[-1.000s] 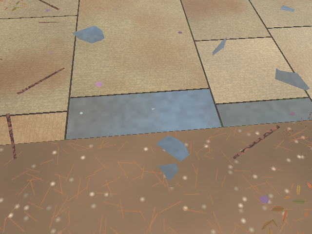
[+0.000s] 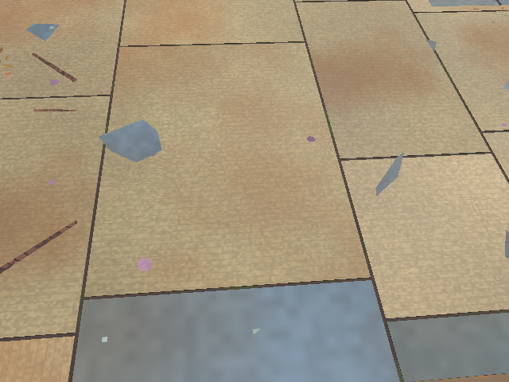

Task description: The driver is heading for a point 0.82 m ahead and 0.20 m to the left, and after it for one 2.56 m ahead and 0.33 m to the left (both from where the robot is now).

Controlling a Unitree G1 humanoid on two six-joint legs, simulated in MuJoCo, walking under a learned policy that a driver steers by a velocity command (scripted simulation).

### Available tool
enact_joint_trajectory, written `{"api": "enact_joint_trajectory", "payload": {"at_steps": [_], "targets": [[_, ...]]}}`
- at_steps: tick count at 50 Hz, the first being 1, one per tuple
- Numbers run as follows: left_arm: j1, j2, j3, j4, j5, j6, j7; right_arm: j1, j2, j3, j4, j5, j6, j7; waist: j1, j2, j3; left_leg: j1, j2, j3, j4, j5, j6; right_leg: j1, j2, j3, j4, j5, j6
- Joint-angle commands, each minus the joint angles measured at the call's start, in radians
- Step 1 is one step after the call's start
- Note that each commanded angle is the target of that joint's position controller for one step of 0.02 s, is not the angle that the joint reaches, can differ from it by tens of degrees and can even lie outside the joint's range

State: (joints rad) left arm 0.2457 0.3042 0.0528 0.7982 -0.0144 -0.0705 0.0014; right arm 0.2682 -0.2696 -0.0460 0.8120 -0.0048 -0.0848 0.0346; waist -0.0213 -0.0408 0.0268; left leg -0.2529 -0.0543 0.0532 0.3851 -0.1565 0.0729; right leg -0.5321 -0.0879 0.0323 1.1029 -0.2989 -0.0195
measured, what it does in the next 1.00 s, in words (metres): walks ahead, turning left: right foot, then left foot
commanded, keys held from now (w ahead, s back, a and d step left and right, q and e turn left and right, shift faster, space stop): w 0.38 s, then w+q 0.62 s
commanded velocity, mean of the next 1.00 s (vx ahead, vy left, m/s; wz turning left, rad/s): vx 0.50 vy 0.00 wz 0.24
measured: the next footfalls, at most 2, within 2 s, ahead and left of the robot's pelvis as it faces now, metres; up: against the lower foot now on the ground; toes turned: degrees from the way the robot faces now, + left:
right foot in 0.36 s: +0.37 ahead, -0.15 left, +0.00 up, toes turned -2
left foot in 0.90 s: +0.64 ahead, +0.11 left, +0.00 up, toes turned +17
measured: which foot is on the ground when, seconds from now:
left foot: down 0.00-0.36, up 0.38-0.88, down 0.90-1.00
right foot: up 0.00-0.34, down 0.36-0.92, up 0.94-1.00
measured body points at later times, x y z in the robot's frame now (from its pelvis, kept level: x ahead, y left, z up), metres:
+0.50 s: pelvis +0.28 -0.06 +0.00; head +0.31 -0.07 +0.44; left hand +0.41 +0.21 -0.11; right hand +0.35 -0.34 -0.14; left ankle +0.20 +0.08 -0.65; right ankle +0.33 -0.15 -0.74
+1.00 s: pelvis +0.55 +0.02 -0.02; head +0.59 +0.03 +0.43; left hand +0.55 +0.31 -0.14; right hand +0.78 -0.20 -0.11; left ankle +0.60 +0.10 -0.74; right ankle +0.44 -0.16 -0.64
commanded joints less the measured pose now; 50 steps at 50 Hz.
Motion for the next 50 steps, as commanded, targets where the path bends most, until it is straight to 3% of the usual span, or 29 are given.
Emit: {"api": "enact_joint_trajectory", "payload": {"at_steps": [1, 7, 12, 15, 16, 17, 18, 19, 20, 21, 22, 23, 25, 27, 30, 34, 39, 42, 43, 44, 45, 46, 47, 48, 49, 50], "targets": [[0.024, 0.057, 0.017, -0.056, 0.01, 0.007, 0.007, -0.027, -0.136, -0.032, -0.048, 0.003, -0.026, -0.009, 0.033, 0.106, -0.032, 0.083, 0.276, -0.255, -0.246, 0.176, 0.18, -0.116, -0.061, 0.034, -0.07, 0.1, 0.027], [-0.175, 0.018, 0.001, -0.105, 0.008, -0.01, -0.01, 0.055, -0.166, -0.036, 0.0, 0.014, -0.01, -0.03, -0.033, 0.091, 0.016, 0.124, 0.225, -0.124, -0.266, 0.204, 0.13, -0.109, -0.023, -0.013, -0.432, 0.396, 0.038], [-0.3, 0.026, -0.002, -0.154, -0.003, -0.023, -0.039, 0.134, -0.181, -0.041, 0.05, 0.022, 0.016, -0.035, -0.069, 0.095, 0.051, 0.276, 0.29, -0.14, -0.208, 0.221, 0.123, -0.137, 0.008, -0.018, -0.566, 0.356, 0.008], [-0.256, 0.058, 0.009, -0.152, 0.0, -0.028, -0.049, 0.117, -0.198, -0.05, 0.06, 0.026, 0.031, -0.043, -0.022, 0.12, 0.018, 0.348, 0.315, -0.144, -0.116, 0.401, 0.096, -0.051, 0.038, -0.034, -0.605, 0.243, -0.034], [-0.178, 0.08, 0.021, -0.132, 0.003, -0.029, -0.047, 0.095, -0.206, -0.052, 0.058, 0.026, 0.036, -0.045, 0.027, 0.13, -0.032, 0.344, 0.297, -0.124, -0.025, 0.563, 0.081, 0.07, 0.07, -0.064, -0.623, 0.231, -0.055], [-0.027, 0.124, 0.045, -0.084, 0.006, -0.028, -0.039, 0.085, -0.188, -0.044, 0.053, 0.023, 0.041, -0.047, 0.099, 0.112, -0.129, 0.29, 0.245, -0.084, 0.15, 0.64, 0.054, 0.289, 0.087, -0.08, -0.634, 0.258, -0.086], [0.154, 0.193, 0.066, -0.048, 0.016, -0.024, -0.028, 0.094, -0.143, -0.023, 0.028, 0.001, 0.039, -0.05, 0.159, 0.014, -0.281, 0.085, 0.188, -0.045, 0.449, 0.391, 0.019, 0.605, -0.079, 0.103, -0.588, 0.299, -0.15], [0.196, 0.268, 0.08, -0.028, 0.016, -0.02, -0.029, 0.226, -0.014, 0.014, 0.016, 0.002, 0.015, -0.038, 0.086, -0.253, -0.396, -0.333, -0.009, -0.051, 0.796, -0.307, -0.048, 0.939, -0.3, 0.589, -0.689, 0.101, -0.32], [0.197, 0.159, 0.055, -0.035, 0.004, -0.018, -0.028, 0.169, -0.116, -0.006, 0.035, 0.026, -0.006, -0.031, 0.137, -0.162, -0.389, -0.455, 0.026, -0.189, 0.916, -0.425, -0.039, 0.932, -0.303, 0.675, -0.775, -0.047, -0.306], [0.123, 0.122, 0.041, -0.046, 0.008, -0.02, -0.022, 0.071, -0.168, -0.023, 0.004, 0.055, -0.019, -0.026, 0.135, -0.107, -0.229, -0.516, 0.074, -0.182, 0.93, -0.347, -0.025, 0.799, -0.275, 0.516, -0.798, -0.026, -0.256], [0.055, 0.102, 0.034, -0.054, 0.015, -0.021, -0.019, 0.017, -0.161, -0.022, -0.006, 0.054, -0.021, -0.03, 0.105, -0.031, -0.15, -0.485, 0.127, -0.157, 0.886, -0.254, -0.025, 0.658, -0.238, 0.394, -0.824, 0.055, -0.226], [0.006, 0.072, 0.027, -0.054, 0.02, -0.025, -0.021, -0.008, -0.151, -0.026, -0.008, 0.039, -0.015, -0.033, 0.077, -0.013, -0.085, -0.452, 0.156, -0.153, 0.824, -0.195, -0.032, 0.541, -0.203, 0.307, -0.86, 0.13, -0.209], [-0.033, 0.045, 0.021, -0.047, 0.03, -0.04, -0.024, 0.042, -0.118, -0.029, 0.01, 0.036, 0.014, -0.036, 0.027, -0.046, -0.06, -0.348, 0.186, -0.166, 0.771, -0.13, -0.041, 0.422, -0.167, 0.194, -0.925, 0.198, -0.19], [-0.036, 0.06, 0.028, -0.027, 0.029, -0.052, -0.023, 0.046, -0.085, -0.026, 0.01, 0.036, 0.037, -0.039, 0.011, -0.033, -0.028, -0.355, 0.191, -0.17, 0.735, -0.092, -0.056, 0.372, -0.166, 0.111, -0.969, 0.267, -0.196], [-0.02, 0.085, 0.037, 0.0, 0.034, -0.054, -0.011, -0.016, -0.079, -0.029, -0.016, 0.029, 0.045, -0.04, 0.018, -0.013, 0.004, -0.433, 0.185, -0.188, 0.616, 0.052, -0.073, 0.391, -0.156, 0.006, -0.993, 0.342, -0.186], [-0.01, 0.103, 0.038, 0.018, 0.027, -0.046, 0.003, -0.129, -0.056, -0.021, -0.051, 0.024, 0.033, -0.018, 0.057, -0.004, 0.031, -0.396, 0.168, -0.11, 0.381, 0.248, -0.068, 0.412, -0.121, -0.131, -1.009, 0.37, -0.145], [0.076, 0.131, 0.05, 0.065, 0.009, -0.011, 0.011, -0.269, -0.042, -0.011, -0.132, 0.025, 0.034, 0.011, 0.107, 0.011, 0.073, -0.468, 0.15, -0.048, 0.247, 0.185, -0.033, 0.607, -0.184, -0.183, -0.947, 0.463, -0.134], [0.053, 0.163, 0.061, 0.061, -0.001, 0.014, 0.02, -0.248, -0.072, -0.027, -0.162, 0.026, 0.039, 0.027, 0.062, -0.028, 0.029, -0.377, 0.089, 0.023, 0.231, 0.038, 0.014, 0.676, -0.201, -0.221, -0.807, 0.827, -0.105], [0.041, 0.177, 0.065, 0.056, -0.003, 0.022, 0.026, -0.192, -0.094, -0.04, -0.157, 0.026, 0.043, 0.028, 0.024, -0.05, -0.014, -0.292, 0.052, 0.052, 0.239, -0.015, 0.035, 0.68, -0.198, -0.232, -0.709, 0.988, -0.093], [0.026, 0.184, 0.066, 0.051, -0.004, 0.031, 0.031, -0.075, -0.132, -0.063, -0.133, 0.029, 0.045, 0.025, -0.044, -0.049, -0.078, -0.137, 0.011, 0.069, 0.216, -0.023, 0.063, 0.645, -0.179, -0.249, -0.545, 1.063, -0.074], [0.014, 0.175, 0.06, 0.041, -0.003, 0.032, 0.035, 0.094, -0.193, -0.097, -0.091, 0.031, 0.049, 0.01, -0.132, -0.012, -0.162, 0.134, -0.004, 0.024, 0.149, 0.032, 0.106, 0.499, -0.136, -0.265, -0.307, 0.945, -0.036], [0.082, 0.072, 0.027, 0.0, 0.031, 0.013, 0.026, 0.181, -0.308, -0.128, -0.072, 0.032, 0.056, -0.012, -0.099, 0.211, -0.263, 0.511, 0.238, -0.39, 0.142, 0.005, 0.238, 0.093, -0.02, -0.259, 0.063, 0.299, 0.024], [0.08, 0.028, 0.003, -0.028, 0.023, -0.03, 0.009, 0.155, -0.308, -0.115, -0.105, 0.031, 0.043, -0.008, -0.06, 0.254, -0.397, 0.677, 0.398, -0.885, -0.042, -0.142, 0.383, -0.165, 0.149, -0.036, 0.286, -0.303, 0.044], [-0.044, 0.109, 0.024, -0.053, -0.018, -0.063, -0.008, 0.148, -0.227, -0.091, -0.106, 0.022, 0.033, -0.004, -0.112, 0.156, -0.324, 0.638, 0.374, -0.787, -0.091, -0.145, 0.321, -0.275, 0.084, 0.069, 0.311, -0.244, 0.018], [-0.088, 0.109, 0.022, -0.071, -0.031, -0.079, -0.012, 0.1, -0.191, -0.081, -0.107, 0.021, 0.024, -0.005, -0.087, 0.115, -0.205, 0.503, 0.336, -0.641, -0.093, -0.088, 0.279, -0.289, 0.04, 0.055, 0.244, -0.155, -0.003], [-0.088, 0.103, 0.024, -0.061, -0.01, -0.082, -0.005, 0.03, -0.162, -0.072, -0.119, 0.023, 0.021, -0.005, -0.036, 0.042, -0.125, 0.346, 0.291, -0.532, -0.102, 0.01, 0.245, -0.235, 0.0, 0.049, 0.145, -0.09, -0.001]]}}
